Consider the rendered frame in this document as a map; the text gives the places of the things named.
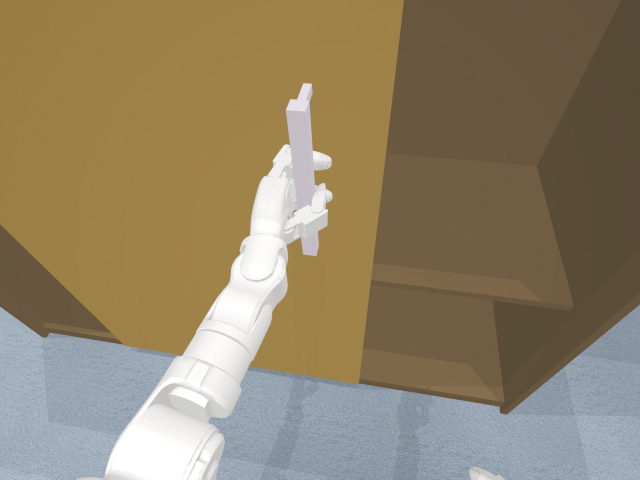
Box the robot left hand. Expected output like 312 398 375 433
250 144 333 246

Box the wardrobe door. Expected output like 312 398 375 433
0 225 110 332
0 0 404 384

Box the left robot forearm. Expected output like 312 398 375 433
105 234 288 475

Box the handle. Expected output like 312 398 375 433
286 83 319 256

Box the left robot upper arm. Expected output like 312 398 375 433
76 402 225 480

